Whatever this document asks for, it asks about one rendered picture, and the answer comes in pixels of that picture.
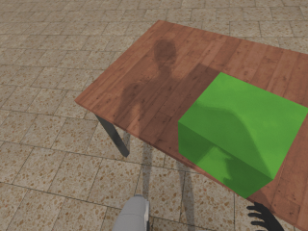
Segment carton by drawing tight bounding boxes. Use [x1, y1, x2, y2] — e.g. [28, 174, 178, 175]
[178, 72, 308, 199]

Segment robot left thigh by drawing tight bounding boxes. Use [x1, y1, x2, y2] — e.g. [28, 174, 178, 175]
[112, 196, 149, 231]

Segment table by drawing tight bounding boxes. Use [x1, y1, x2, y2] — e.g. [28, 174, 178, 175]
[74, 19, 308, 231]

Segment robot right hand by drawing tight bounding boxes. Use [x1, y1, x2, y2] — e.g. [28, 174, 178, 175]
[246, 202, 285, 231]

